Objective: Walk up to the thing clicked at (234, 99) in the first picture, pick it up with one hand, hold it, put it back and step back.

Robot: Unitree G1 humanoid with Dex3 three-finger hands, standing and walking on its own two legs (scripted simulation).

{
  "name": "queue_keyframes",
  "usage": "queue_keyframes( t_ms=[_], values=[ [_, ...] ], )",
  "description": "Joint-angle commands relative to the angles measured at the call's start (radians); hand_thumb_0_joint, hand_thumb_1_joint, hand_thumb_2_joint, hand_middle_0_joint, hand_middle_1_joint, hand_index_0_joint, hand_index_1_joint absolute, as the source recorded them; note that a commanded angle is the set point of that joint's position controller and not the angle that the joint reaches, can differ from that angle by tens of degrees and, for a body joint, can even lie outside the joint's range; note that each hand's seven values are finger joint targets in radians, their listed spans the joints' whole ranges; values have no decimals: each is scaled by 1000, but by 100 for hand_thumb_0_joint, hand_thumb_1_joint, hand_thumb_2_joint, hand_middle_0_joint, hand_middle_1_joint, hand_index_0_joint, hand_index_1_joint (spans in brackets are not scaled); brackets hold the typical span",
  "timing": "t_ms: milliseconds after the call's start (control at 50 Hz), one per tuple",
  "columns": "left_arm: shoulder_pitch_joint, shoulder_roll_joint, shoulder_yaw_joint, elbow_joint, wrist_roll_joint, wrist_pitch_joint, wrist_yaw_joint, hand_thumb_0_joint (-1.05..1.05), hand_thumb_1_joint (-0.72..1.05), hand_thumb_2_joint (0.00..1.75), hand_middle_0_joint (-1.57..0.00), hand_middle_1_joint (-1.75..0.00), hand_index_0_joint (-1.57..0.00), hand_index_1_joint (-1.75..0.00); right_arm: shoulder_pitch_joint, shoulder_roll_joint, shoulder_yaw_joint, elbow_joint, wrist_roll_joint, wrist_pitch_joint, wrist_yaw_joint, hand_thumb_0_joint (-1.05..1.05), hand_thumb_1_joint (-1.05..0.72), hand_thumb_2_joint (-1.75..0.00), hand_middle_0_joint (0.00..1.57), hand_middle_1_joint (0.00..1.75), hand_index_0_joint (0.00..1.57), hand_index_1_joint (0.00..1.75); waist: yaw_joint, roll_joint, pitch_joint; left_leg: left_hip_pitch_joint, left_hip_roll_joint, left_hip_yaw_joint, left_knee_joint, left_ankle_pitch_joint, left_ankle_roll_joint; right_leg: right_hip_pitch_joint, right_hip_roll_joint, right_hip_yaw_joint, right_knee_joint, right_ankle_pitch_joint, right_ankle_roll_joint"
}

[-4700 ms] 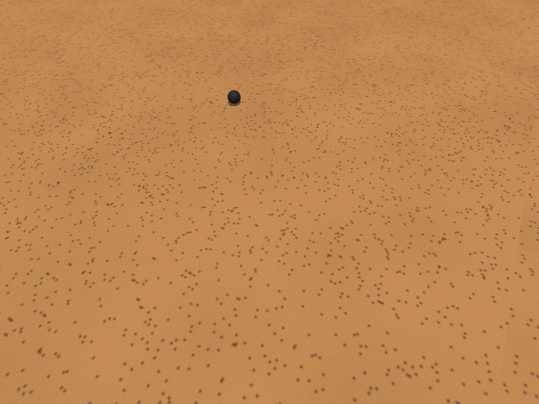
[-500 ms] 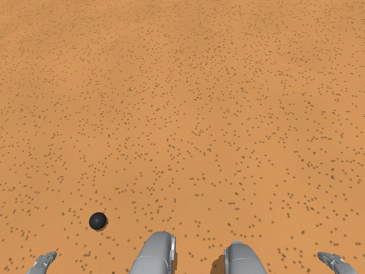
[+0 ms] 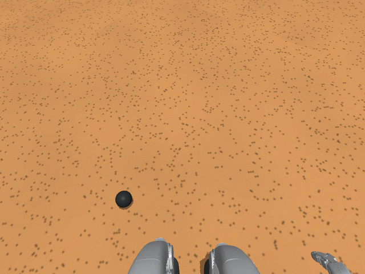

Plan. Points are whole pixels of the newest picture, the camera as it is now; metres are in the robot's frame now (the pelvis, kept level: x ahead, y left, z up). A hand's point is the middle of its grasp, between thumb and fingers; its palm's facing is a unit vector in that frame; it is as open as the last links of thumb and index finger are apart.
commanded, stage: walk up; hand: left
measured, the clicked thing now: (123, 199) +0.46 +0.35 -0.68
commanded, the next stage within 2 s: none
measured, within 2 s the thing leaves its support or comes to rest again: neither
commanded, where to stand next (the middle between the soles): +0.05 +0.14 m, yaw -5 degrees
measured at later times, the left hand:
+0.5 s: hand out of the picture -0.02 +0.50 -0.12, palm faces +0.01 -0.87 -0.49, open 7.4 cm
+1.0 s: hand (30, 271) +0.14 +0.37 -0.11, palm faces -0.20 -0.91 -0.37, open 7.4 cm
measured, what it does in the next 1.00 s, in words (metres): steps to the left: left foot, then right foot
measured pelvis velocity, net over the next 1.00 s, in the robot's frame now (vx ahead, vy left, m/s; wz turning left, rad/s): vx -0.04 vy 0.14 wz -0.16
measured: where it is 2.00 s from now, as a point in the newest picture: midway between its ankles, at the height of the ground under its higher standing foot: outside the picture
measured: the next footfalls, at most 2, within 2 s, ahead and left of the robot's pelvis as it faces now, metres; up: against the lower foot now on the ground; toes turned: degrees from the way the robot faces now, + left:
left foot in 0.34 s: -0.08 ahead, +0.31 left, +0.00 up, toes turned -1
right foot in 0.90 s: +0.00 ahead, +0.00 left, +0.00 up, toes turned -6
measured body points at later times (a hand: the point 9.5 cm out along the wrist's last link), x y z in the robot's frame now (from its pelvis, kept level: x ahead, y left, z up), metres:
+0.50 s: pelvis -0.10 +0.19 +0.01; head -0.12 +0.19 +0.46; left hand -0.02 +0.54 -0.09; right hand -0.11 -0.13 -0.11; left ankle -0.12 +0.31 -0.69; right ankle -0.01 +0.02 -0.63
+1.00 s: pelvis -0.04 +0.14 +0.02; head +0.01 +0.12 +0.47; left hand +0.15 +0.41 -0.09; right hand -0.08 -0.18 -0.10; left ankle -0.10 +0.31 -0.64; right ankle +0.00 +0.02 -0.69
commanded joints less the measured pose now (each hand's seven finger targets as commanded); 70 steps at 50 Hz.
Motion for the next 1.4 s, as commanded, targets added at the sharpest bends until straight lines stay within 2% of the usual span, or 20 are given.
queue_keyframes(
  t_ms=[0,20,60,160,300,320,340,380,440,580,760,860,900,920,940,1020,1160,1240,1300,1380],
  values=[
    [154,378,122,-70,42,-5,45,0,90,90,-20,-30,-20,-30,83,-157,-55,-96,19,-6,-37,0,-90,-90,20,30,20,30,26,-53,-260,-263,-12,-256,299,-227,-1,414,-482,626,-262,584,-110],
    [101,434,137,-96,47,-6,47,0,90,90,-20,-30,-20,-30,43,-190,-77,-117,10,-2,-46,0,-90,-90,20,30,20,30,39,-144,-305,-247,-8,-277,418,-234,6,313,-570,766,-338,456,-207],
    [11,378,125,-110,45,-11,40,0,90,90,-20,-30,-20,-30,-8,-237,-109,-95,10,-5,-34,0,-90,-90,20,30,20,30,20,-106,-175,-169,-18,-316,559,-120,-27,43,-472,609,-383,141,-214],
    [5,315,128,-108,51,-7,23,0,90,90,-20,-30,-20,-30,60,-223,-112,-42,19,-2,-5,0,-90,-90,20,30,20,30,22,-195,-156,-104,-85,-221,564,12,-64,-38,-311,362,-344,-156,-131],
    [-83,308,125,-80,88,59,-30,0,90,90,-20,-30,-20,-30,285,-199,-94,138,55,-54,-25,0,-90,-90,20,30,20,30,-46,-276,-250,358,-47,63,-348,-114,-55,-128,-163,192,-57,-418,-32],
    [-51,215,101,-69,76,72,-30,0,90,90,-20,-30,-20,-30,298,-221,-95,156,28,-73,-39,0,-90,-90,20,30,20,30,-58,-58,-147,357,-35,-117,-411,-257,-28,-323,-77,192,220,-398,-2],
    [-31,123,70,-73,64,70,-26,0,90,90,-20,-30,-20,-30,213,-287,-92,119,9,-85,-50,0,-90,-90,20,30,20,30,-19,141,-45,198,187,-533,-545,-571,9,-525,17,190,489,-285,35],
    [-232,244,78,-88,62,45,-26,0,90,90,-20,-30,-20,-30,-61,-414,-83,89,38,-116,-52,0,-90,-90,20,30,20,30,0,55,179,-158,449,-935,-868,-852,202,-436,-81,337,404,-48,47],
    [-61,259,96,53,23,40,-74,0,90,90,-20,-30,-20,-30,-95,-310,-53,129,25,-170,-74,0,-90,-90,20,30,20,30,60,-25,130,-20,234,-484,-671,-454,63,-326,-53,333,379,107,60],
    [-118,256,101,22,47,64,-126,0,90,90,-20,-30,-20,-30,109,-273,-60,229,39,-213,-85,0,-90,-90,20,30,20,30,-9,58,-5,398,229,-368,-652,-207,74,-370,-45,305,264,112,70],
    [-219,172,52,-27,33,44,-138,0,90,90,-20,-30,-20,-30,187,-246,-54,204,47,-211,-91,0,-90,-90,20,30,20,30,-47,127,-102,575,247,-131,-483,644,141,-223,-88,147,1,17,43],
    [-57,165,58,61,23,31,-127,0,90,90,-20,-30,-20,-30,108,-217,-21,170,66,-179,-85,0,-90,-90,20,30,20,30,53,49,-198,326,142,19,-206,694,77,282,-17,6,-311,258,17],
    [50,286,105,88,33,24,-107,0,90,90,-20,-30,-20,-30,156,-126,19,148,83,-182,-85,0,-90,-90,20,30,20,30,106,-249,-304,40,37,17,118,267,14,558,-196,328,-301,350,-60],
    [52,325,101,54,24,25,-95,0,90,90,-20,-30,-20,-30,145,-118,19,140,92,-179,-92,0,-90,-90,20,30,20,30,115,-326,-314,-51,-87,-38,225,-170,-4,516,-437,689,-446,382,-199],
    [-16,331,99,37,20,28,-94,0,90,90,-20,-30,-20,-30,103,-196,-7,165,88,-168,-106,0,-90,-90,20,30,20,30,115,-266,-280,-24,-39,-103,301,-266,-10,428,-475,721,-437,350,-285],
    [-206,204,59,3,20,38,-84,0,90,90,-20,-30,-20,-30,162,-166,9,247,93,-163,-98,0,-90,-90,20,30,20,30,10,-221,-168,88,-6,-97,150,-125,-19,156,-268,266,-341,489,-159],
    [-247,227,55,-3,13,53,-77,0,90,90,-20,-30,-20,-30,100,-149,4,259,73,-154,-90,0,-90,-90,20,30,20,30,20,-332,-204,182,-22,-12,-145,49,-43,124,-295,258,-232,733,-153],
    [-274,194,44,-19,-4,83,-78,0,90,90,-20,-30,-20,-30,44,-217,-22,245,46,-151,-85,0,-90,-90,20,30,20,30,5,-134,-201,274,57,-165,-342,386,13,-23,-236,253,-127,345,-43],
    [-230,192,52,21,-7,96,-66,0,90,90,-20,-30,-20,-30,-77,-290,-41,208,45,-157,-74,0,-90,-90,20,30,20,30,19,111,-194,135,333,-550,-546,434,251,41,-45,168,273,-215,34],
    [-205,177,56,47,-3,80,-81,0,90,90,-20,-30,-20,-30,-95,-212,-18,195,48,-159,-85,0,-90,-90,20,30,20,30,34,66,-272,257,218,-305,-405,652,183,19,-60,159,228,-180,31]
  ],
)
